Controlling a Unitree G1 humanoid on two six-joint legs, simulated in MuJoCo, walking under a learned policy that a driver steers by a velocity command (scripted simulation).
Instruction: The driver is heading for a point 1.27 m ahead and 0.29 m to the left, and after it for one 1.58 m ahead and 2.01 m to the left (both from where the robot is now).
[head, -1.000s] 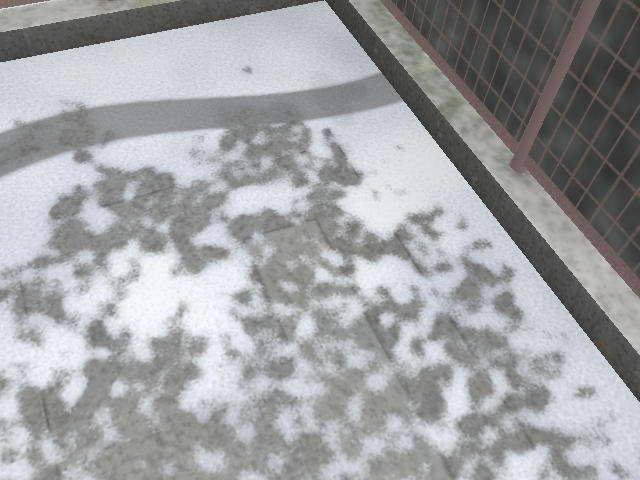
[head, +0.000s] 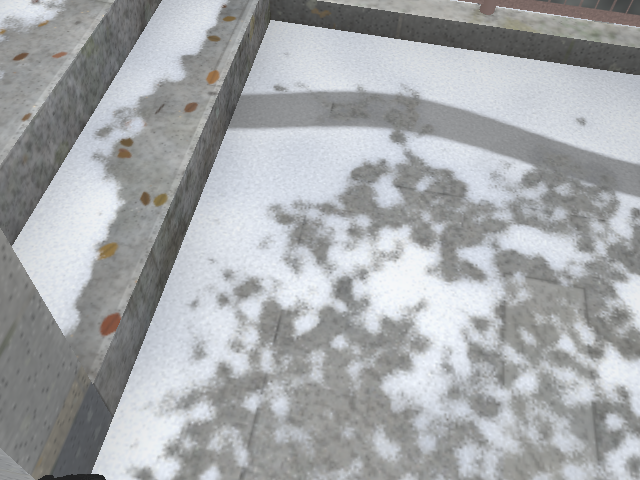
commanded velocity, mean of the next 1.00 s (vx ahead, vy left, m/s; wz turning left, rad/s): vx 0.22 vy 0.00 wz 0.35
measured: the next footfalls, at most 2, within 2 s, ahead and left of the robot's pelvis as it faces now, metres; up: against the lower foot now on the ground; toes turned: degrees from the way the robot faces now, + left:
right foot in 0.18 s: +0.07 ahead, -0.13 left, +0.00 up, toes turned +11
left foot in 0.58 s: +0.00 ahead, +0.12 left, +0.00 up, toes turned +18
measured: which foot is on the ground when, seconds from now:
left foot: down 0.00-0.18, up 0.20-0.56, down 0.58-1.00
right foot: up 0.00-0.16, down 0.18-0.58, up 0.60-1.00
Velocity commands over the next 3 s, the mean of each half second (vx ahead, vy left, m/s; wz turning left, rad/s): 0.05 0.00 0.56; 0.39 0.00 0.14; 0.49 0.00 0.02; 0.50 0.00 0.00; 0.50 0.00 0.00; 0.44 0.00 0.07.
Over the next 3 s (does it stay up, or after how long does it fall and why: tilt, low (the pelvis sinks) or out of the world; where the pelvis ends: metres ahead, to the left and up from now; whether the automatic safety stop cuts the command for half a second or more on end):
stays up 1.16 0.17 -0.02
